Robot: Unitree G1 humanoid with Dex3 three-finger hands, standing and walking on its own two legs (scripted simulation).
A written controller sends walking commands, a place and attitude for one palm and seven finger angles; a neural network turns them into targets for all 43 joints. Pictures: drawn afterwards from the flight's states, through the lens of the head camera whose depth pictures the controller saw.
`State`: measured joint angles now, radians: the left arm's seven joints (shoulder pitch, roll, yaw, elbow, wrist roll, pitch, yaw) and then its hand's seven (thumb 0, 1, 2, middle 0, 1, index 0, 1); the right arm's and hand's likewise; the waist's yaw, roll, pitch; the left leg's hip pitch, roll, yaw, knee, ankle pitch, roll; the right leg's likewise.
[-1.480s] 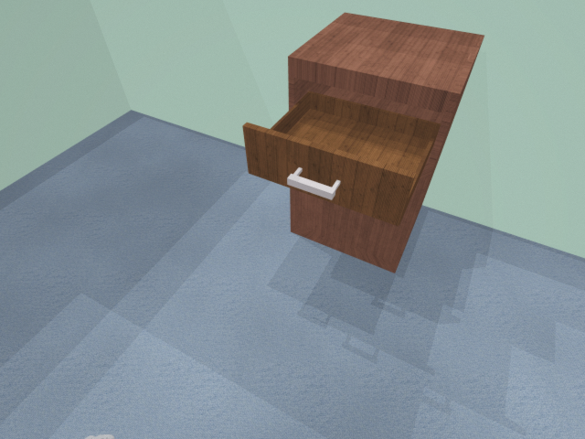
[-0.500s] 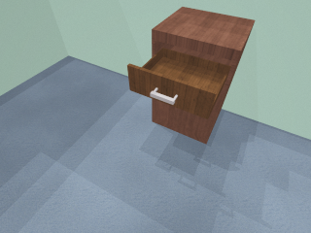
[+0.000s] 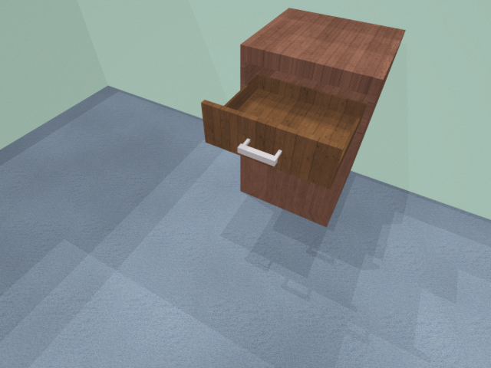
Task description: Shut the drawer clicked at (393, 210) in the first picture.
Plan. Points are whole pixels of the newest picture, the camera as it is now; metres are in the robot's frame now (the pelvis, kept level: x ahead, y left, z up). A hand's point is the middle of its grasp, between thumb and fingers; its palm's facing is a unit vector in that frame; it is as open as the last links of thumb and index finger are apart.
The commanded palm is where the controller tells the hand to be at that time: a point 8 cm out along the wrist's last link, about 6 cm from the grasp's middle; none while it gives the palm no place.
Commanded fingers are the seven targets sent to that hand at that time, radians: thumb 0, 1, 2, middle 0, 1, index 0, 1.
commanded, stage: turn to face it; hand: left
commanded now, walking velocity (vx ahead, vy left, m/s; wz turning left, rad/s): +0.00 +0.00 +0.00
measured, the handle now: (260, 150) +0.72 +0.00 -0.12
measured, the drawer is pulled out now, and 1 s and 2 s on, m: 0.30 0.30 0.30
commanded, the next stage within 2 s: take the last steps up to it in 0.84 s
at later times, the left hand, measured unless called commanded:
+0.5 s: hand out of the picture +0.04 +0.18 -0.18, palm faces -0.09 -0.96 -0.26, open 7.4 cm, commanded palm none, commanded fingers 0.00 0.90 0.90 -0.20 -0.30 -0.20 -0.30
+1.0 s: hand out of the picture +0.09 +0.20 -0.17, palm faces -0.32 -0.91 -0.25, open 7.4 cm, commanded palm none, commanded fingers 0.00 0.90 0.90 -0.20 -0.30 -0.20 -0.30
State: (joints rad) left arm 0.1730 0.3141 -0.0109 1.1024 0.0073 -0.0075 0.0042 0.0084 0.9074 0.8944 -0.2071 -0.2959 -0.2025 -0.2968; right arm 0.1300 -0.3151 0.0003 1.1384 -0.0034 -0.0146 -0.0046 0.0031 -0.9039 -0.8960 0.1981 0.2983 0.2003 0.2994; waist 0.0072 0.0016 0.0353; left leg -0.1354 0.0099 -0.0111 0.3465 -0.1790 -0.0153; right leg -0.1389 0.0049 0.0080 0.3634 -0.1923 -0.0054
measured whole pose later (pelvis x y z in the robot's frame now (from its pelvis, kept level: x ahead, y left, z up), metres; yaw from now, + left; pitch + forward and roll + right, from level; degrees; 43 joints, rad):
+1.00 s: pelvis -0.05 +0.02 -0.01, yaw -23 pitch -1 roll +0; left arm 0.23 0.25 0.07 0.92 0.02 0.05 -0.01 0.01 0.91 0.90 -0.20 -0.30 -0.20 -0.30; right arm 0.22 -0.18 -0.04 0.97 -0.02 0.00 -0.03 0.00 -0.90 -0.90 0.20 0.30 0.20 0.30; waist 0.01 -0.01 0.05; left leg -0.23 0.07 0.07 0.54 -0.30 -0.02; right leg -0.33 -0.01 -0.01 0.69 -0.37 0.02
